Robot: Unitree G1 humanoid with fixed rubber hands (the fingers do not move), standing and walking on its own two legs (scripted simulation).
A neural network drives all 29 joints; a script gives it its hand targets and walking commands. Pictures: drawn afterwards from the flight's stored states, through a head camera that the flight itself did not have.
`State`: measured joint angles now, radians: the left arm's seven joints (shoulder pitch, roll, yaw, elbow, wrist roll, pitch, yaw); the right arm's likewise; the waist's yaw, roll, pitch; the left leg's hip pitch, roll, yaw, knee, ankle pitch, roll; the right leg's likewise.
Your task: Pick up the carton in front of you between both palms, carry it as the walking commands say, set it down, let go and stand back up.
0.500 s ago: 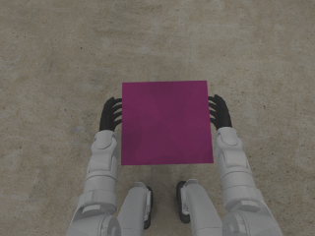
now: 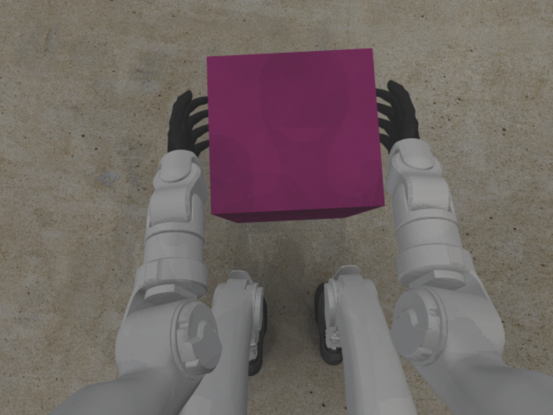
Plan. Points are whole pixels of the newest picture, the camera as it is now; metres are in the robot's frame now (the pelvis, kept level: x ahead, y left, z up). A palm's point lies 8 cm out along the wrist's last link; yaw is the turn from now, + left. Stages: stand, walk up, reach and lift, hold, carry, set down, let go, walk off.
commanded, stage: set down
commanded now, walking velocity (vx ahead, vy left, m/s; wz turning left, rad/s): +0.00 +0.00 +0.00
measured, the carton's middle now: (290, 154) +0.47 +0.00 -0.15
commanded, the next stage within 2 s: none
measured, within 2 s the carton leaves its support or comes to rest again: rests again in 1.14 s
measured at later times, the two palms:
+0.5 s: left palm (209, 158) +0.50 +0.15 -0.24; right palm (368, 146) +0.51 -0.15 -0.24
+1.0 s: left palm (219, 161) +0.52 +0.15 -0.34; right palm (355, 148) +0.54 -0.15 -0.34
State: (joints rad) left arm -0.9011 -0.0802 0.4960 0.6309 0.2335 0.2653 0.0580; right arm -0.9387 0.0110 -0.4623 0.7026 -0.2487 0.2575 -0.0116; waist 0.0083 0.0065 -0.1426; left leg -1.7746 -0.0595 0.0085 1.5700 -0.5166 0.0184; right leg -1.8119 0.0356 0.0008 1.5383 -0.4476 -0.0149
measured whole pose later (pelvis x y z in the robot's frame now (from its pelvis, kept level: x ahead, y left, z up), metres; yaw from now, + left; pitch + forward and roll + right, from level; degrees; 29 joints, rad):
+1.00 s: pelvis -0.02 +0.00 -0.19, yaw +1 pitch +38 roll +1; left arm -1.37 0.18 0.28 0.88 -0.09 0.22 0.18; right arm -1.45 -0.27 -0.21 0.98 0.02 0.24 -0.11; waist 0.01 0.01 0.30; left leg -2.24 -0.06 0.05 2.23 -0.65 0.01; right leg -2.30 0.03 -0.02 2.20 -0.56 -0.03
